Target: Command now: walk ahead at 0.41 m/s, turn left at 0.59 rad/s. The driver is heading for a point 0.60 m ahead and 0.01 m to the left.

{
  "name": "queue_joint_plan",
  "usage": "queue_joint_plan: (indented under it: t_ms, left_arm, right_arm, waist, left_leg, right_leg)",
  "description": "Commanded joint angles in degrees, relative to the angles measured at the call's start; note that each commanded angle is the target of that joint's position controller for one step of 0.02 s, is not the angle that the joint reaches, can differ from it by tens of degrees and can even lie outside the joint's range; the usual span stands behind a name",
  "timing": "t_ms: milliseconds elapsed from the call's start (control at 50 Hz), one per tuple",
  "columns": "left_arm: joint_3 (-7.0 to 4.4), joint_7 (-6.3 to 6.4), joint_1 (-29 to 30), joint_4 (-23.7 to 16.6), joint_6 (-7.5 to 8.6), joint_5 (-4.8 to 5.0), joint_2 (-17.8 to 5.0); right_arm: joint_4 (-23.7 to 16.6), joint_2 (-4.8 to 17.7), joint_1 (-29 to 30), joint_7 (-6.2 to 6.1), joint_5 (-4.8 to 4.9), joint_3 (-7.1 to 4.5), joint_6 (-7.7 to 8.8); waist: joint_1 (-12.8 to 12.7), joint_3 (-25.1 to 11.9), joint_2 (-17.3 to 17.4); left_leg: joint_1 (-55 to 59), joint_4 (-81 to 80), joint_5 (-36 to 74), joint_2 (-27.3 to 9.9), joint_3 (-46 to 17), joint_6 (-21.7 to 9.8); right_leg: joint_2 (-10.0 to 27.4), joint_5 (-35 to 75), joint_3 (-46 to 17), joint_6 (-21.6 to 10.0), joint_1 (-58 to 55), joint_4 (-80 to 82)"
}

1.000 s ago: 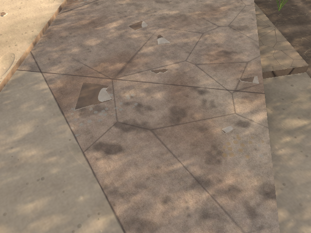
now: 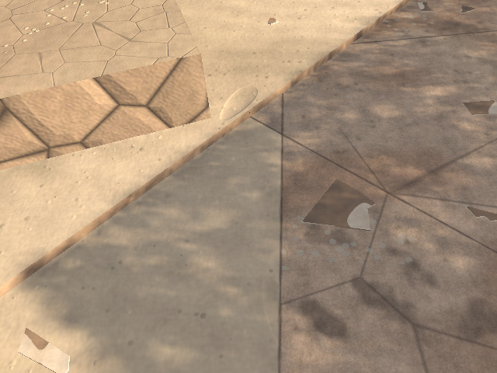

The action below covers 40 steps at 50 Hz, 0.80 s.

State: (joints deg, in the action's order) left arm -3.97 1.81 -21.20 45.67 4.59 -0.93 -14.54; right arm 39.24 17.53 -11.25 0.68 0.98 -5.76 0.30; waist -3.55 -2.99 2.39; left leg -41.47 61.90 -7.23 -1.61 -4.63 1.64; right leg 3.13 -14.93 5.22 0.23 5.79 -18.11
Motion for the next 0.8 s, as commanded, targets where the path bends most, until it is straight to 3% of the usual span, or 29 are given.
queue_joint_plan:
  t_ms: [20, 80, 140, 160, 180, 200, 220, 240, 260, 280, 300, 320, 340, 360, 400, 440, 520, 560, 600, 660, 680, 720, 740, 760, 780, 800]
  left_arm:
    - [-2.54, -0.05, 0.2, -3.2, 0.71, 0.17, -10.1]
    - [-3.18, -0.22, -0.8, -2.6, 0.42, 0.95, -11.5]
    - [-3.80, -0.69, -0.9, -1.9, -0.19, 2.10, -12.7]
    - [-4.05, -0.78, -0.6, -1.8, -0.48, 2.50, -13.3]
    - [-4.30, -0.76, 0.1, -1.7, -0.73, 2.75, -14.2]
    - [-4.32, -0.68, 0.3, -1.5, -0.97, 3.11, -14.5]
    - [-3.69, -0.52, -0.5, -1.2, -1.00, 3.15, -13.2]
    - [-2.47, -0.53, -0.8, -2.4, -0.51, 1.71, -10.7]
    - [0.35, -1.19, -4.3, -6.3, 1.08, -0.24, -2.6]
    - [-0.66, -1.57, 1.1, -6.1, 2.93, 2.47, -7.9]
    - [-1.33, -1.73, 5.6, -7.4, 3.49, 4.07, -10.3]
    - [-1.08, -1.38, 6.5, -7.2, 3.64, 2.95, -10.0]
    - [-1.31, -1.11, 6.7, -6.6, 3.42, 1.47, -9.9]
    - [-1.49, -1.33, 4.9, -6.1, 2.73, 1.27, -9.7]
    - [-1.21, -1.71, 2.8, -5.2, 1.31, 1.31, -8.1]
    - [-0.84, -1.69, 4.6, -5.5, 0.40, 0.90, -7.0]
    - [0.22, -2.47, 11.4, -6.6, 0.56, 1.39, -5.1]
    - [0.79, -3.23, 15.9, -7.7, 0.86, 1.99, -4.1]
    - [0.99, -4.06, 19.2, -9.1, 0.99, 2.49, -4.0]
    - [0.98, -5.51, 22.1, -11.4, 1.08, 2.41, -4.2]
    - [0.88, -5.94, 22.0, -11.9, 1.08, 2.27, -4.4]
    - [0.06, -6.19, 18.6, -12.1, 0.74, 1.83, -6.1]
    - [-1.00, -5.94, 13.1, -11.3, 0.56, 1.36, -8.1]
    - [-2.18, -5.28, 5.0, -9.9, 0.67, 1.05, -10.5]
    - [-3.21, -4.29, -1.9, -9.1, 0.46, 0.06, -15.9]
    - [-2.58, -4.28, -1.1, -9.0, 0.67, 0.31, -15.8]
  right_arm:
    - [-7.3, 0.9, 9.8, 0.89, 0.17, 0.43, 1.41]
    - [-8.7, -0.2, 13.1, 1.99, 0.33, 1.05, 1.57]
    - [-9.6, 0.2, 14.2, 2.83, 0.60, 1.07, 1.44]
    - [-9.9, 0.7, 13.9, 3.02, 0.54, 0.86, 1.41]
    - [-9.7, 1.8, 12.1, 3.08, 0.36, 0.30, 1.36]
    - [-8.5, 3.1, 7.0, 2.97, 0.24, -0.67, 1.33]
    - [-5.5, 5.9, -2.9, 2.46, 0.36, -2.48, 1.18]
    - [-3.5, 9.6, -13.1, 1.32, 0.54, -4.00, 0.75]
    - [-3.4, 16.9, -12.4, 0.85, 0.64, -4.23, 1.54]
    - [-3.9, 12.2, -15.3, 0.90, 0.06, -2.85, 2.23]
    - [-2.8, 9.4, -12.9, 1.15, -0.34, -1.84, 2.86]
    - [-3.0, 7.5, -9.1, 1.12, 0.03, -1.08, 3.09]
    - [-3.4, 5.5, -4.8, 1.15, -0.20, -0.31, 3.16]
    - [-3.8, 4.0, -2.2, 1.12, -0.87, 0.29, 3.37]
    - [-2.9, 4.1, -1.0, 0.88, -1.02, 0.34, 4.20]
    - [-1.5, 4.9, -1.6, 0.51, -0.96, 0.30, 4.94]
    - [1.0, 5.0, -3.7, -0.40, -1.17, 0.61, 5.21]
    - [2.2, 6.0, -5.8, -0.62, -1.13, 0.52, 5.33]
    - [3.6, 6.8, -7.9, -0.67, -0.94, 0.30, 5.16]
    - [4.9, 7.1, -9.3, -0.91, -0.66, 0.07, 4.23]
    - [4.9, 7.4, -9.0, -1.11, -0.57, -0.02, 3.84]
    - [4.4, 8.9, -7.9, -1.78, -0.68, -0.38, 3.07]
    - [4.2, 9.4, -7.6, -2.18, -0.83, -0.35, 2.48]
    - [3.8, 9.2, -6.5, -2.52, -0.68, -0.03, 2.26]
    - [2.1, 5.7, -9.6, -2.67, -2.46, 1.34, 3.15]
    - [3.3, 0.4, -17.9, -1.07, -2.40, 3.46, 4.38]
  waist:
    - [-1.5, 6.6, -10.2]
    - [-2.6, 8.1, -10.1]
    - [-2.2, 9.5, -9.9]
    - [-1.5, 9.2, -10.4]
    - [0.3, 7.6, -11.1]
    - [3.7, 3.9, -10.5]
    - [8.6, -2.3, -8.3]
    - [13.1, -9.0, -2.9]
    - [6.7, -14.8, 14.4]
    - [11.3, -18.9, 7.5]
    - [10.9, -10.7, 6.0]
    - [8.7, -6.4, 2.7]
    - [6.4, -3.2, 1.3]
    - [3.9, -1.8, 2.3]
    - [1.8, -0.6, 2.1]
    - [1.5, 1.7, 0.7]
    - [4.1, 4.5, 0.4]
    - [6.3, 6.0, 0.1]
    - [7.7, 7.5, -0.5]
    - [8.3, 8.0, -0.8]
    - [7.8, 7.4, -0.4]
    - [5.4, 3.2, 2.2]
    - [2.2, -0.1, 3.1]
    - [-2.6, -4.3, 2.0]
    - [-3.1, -13.2, -7.2]
    - [1.4, -24.2, -19.0]
  left_leg:
    - [-7.7, -7.9, 3.2, -1.7, 1.7, 0.7]
    - [-3.4, -15.5, 2.2, -2.1, 5.0, -0.3]
    - [1.0, -21.2, -3.0, -1.7, 7.4, -3.1]
    - [3.7, -22.9, -5.2, -0.8, 8.6, -4.3]
    - [8.6, -24.4, -7.2, 1.1, 10.3, -5.7]
    - [17.6, -27.9, -6.1, 3.8, 11.9, -7.5]
    - [32.9, -31.8, -1.6, 6.7, 12.4, -9.6]
    - [52.5, -31.2, -1.8, -0.4, 0.8, -12.5]
    - [66.3, -37.7, -12.1, -17.0, -33.0, -22.5]
    - [65.1, -44.7, -15.0, -19.6, -40.3, -23.4]
    - [59.7, -44.2, -8.9, -17.7, -30.4, -20.7]
    - [51.1, -43.9, -4.3, -15.2, -22.9, -18.7]
    - [42.8, -44.8, 0.7, -12.8, -17.5, -17.5]
    - [37.3, -46.6, 4.3, -10.8, -14.0, -17.0]
    - [32.6, -49.7, 8.3, -10.0, -10.8, -17.6]
    - [30.8, -51.6, 13.0, -9.5, -6.5, -17.4]
    - [31.2, -52.8, 15.1, -7.0, 1.7, -13.8]
    - [32.6, -54.2, 12.7, -7.7, 3.3, -12.7]
    - [37.2, -54.1, 12.0, -9.6, 4.1, -12.3]
    - [45.4, -50.5, 18.1, -12.2, 5.7, -11.5]
    - [47.3, -48.5, 23.4, -12.7, 6.4, -10.8]
    - [49.5, -40.8, 44.7, -12.3, 8.2, -9.3]
    - [49.1, -32.2, 54.7, -11.2, 8.7, -8.4]
    - [43.3, -19.8, 53.4, -9.0, 10.4, -6.3]
    - [27.5, 0.0, 27.8, -4.8, 11.3, -3.5]
    - [7.7, 21.4, -28.3, 7.1, 4.5, 0.3]
  right_leg:
    - [12.7, 3.5, -7.1, -8.2, -4.0, 9.7]
    - [13.8, 5.4, -3.4, -7.9, -4.2, 9.5]
    - [15.0, 8.9, -0.6, -7.3, -5.6, 7.7]
    - [15.4, 14.5, 0.3, -6.9, -6.0, 6.0]
    - [15.4, 26.3, 1.9, -6.3, -6.2, 2.1]
    - [14.6, 39.8, 4.0, -5.6, -5.4, -5.5]
    - [12.3, 46.3, 6.8, -4.1, -1.4, -17.5]
    - [10.6, 28.4, 6.7, -1.6, 13.9, -34.6]
    - [0.0, -19.3, 1.4, 1.7, 37.0, -55.0]
    - [-0.4, -17.8, -9.2, 1.2, 41.7, -61.9]
    - [1.9, -12.4, -8.5, 0.0, 45.8, -62.2]
    - [4.5, -7.4, -8.0, -0.8, 43.6, -58.6]
    - [6.1, -4.0, -8.0, -0.6, 39.8, -54.7]
    - [7.2, -1.4, -8.5, -0.7, 35.7, -52.6]
    - [7.1, 1.0, -7.9, 0.2, 33.0, -50.1]
    - [7.0, 5.4, -7.5, 1.4, 34.7, -45.7]
    - [5.2, 20.3, -6.5, 1.0, 34.4, -29.9]
    - [3.5, 24.8, -5.2, -0.1, 33.2, -23.1]
    - [2.3, 24.9, -5.6, -1.3, 34.8, -18.9]
    - [0.7, 19.9, -5.4, -3.4, 38.1, -15.4]
    - [-0.2, 17.1, -4.5, -4.2, 37.3, -14.9]
    - [-3.9, 10.4, -0.9, -6.1, 30.2, -15.6]
    - [-6.4, 8.0, 0.3, -7.3, 22.8, -15.3]
    - [-6.8, 15.7, -1.0, -9.1, 9.6, -11.0]
    - [5.5, 36.8, -16.1, -14.0, -11.9, -15.4]
    - [20.9, 45.2, -45.6, -27.1, -31.1, -10.1]
